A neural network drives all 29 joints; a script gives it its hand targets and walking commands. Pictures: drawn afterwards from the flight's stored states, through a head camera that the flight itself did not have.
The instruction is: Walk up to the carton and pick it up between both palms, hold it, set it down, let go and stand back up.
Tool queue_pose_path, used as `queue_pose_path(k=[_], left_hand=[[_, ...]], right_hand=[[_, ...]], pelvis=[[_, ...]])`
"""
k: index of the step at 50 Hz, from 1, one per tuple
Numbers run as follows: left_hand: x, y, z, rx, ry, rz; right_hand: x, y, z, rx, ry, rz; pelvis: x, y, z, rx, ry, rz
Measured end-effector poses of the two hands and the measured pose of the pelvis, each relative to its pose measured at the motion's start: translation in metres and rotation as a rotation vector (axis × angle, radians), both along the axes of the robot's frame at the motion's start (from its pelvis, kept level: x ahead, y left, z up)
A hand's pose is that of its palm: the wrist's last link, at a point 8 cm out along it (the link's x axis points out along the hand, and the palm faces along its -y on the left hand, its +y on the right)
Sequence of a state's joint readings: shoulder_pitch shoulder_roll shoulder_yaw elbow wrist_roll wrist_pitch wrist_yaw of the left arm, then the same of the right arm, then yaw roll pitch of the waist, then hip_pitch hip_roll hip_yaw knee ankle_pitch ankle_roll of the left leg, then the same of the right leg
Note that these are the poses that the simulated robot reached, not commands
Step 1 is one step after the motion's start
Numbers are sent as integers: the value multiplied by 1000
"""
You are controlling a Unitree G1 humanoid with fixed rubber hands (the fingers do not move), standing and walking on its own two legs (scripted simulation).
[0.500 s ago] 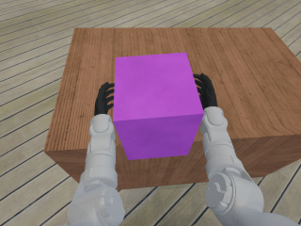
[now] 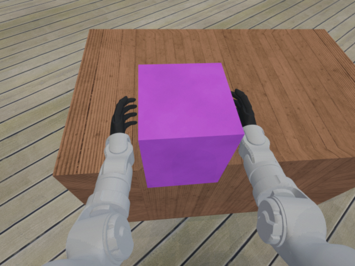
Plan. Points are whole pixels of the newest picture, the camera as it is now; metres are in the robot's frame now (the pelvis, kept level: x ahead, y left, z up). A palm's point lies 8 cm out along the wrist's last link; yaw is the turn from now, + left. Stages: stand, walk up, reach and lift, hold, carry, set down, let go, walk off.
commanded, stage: set down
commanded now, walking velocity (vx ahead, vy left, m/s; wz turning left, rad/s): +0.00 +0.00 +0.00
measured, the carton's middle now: (181, 129) +0.43 +0.03 +0.01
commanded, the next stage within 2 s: none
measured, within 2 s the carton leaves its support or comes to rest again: rests again in 0.08 s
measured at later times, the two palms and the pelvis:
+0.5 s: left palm (93, 128) +0.38 +0.24 +0.04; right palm (258, 111) +0.46 -0.15 +0.07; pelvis -0.02 +0.00 -0.02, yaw +2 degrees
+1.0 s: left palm (86, 97) +0.40 +0.23 +0.13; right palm (279, 86) +0.46 -0.16 +0.15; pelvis -0.03 -0.01 -0.01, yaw +3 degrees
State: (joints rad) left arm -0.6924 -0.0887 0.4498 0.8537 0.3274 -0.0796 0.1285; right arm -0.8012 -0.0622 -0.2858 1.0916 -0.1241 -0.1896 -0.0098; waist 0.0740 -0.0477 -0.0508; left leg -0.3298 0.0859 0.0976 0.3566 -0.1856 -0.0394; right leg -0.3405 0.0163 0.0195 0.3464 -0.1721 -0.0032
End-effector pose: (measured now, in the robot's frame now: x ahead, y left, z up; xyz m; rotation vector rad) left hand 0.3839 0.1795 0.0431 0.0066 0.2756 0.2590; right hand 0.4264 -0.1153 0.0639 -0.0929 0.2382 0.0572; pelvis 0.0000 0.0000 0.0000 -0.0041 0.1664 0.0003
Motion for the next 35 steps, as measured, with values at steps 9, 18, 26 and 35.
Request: queue_pose_path(k=[9,18,26,35], left_hand=[[6,27,-4,5,-5,20],[-1,55,-5,27,3,39],[0,63,3,28,-30,43],[10,54,38,28,-53,-2]], right_hand=[[20,18,-8,12,43,17],[28,-7,-7,16,41,-38],[36,-38,6,25,0,-30],[41,-43,37,50,-25,-17]], pelvis=[[-6,3,-12,-24,146,21],[-12,3,-19,-38,179,45],[-19,-3,-22,-33,221,44],[-24,-12,-19,-19,200,52]])
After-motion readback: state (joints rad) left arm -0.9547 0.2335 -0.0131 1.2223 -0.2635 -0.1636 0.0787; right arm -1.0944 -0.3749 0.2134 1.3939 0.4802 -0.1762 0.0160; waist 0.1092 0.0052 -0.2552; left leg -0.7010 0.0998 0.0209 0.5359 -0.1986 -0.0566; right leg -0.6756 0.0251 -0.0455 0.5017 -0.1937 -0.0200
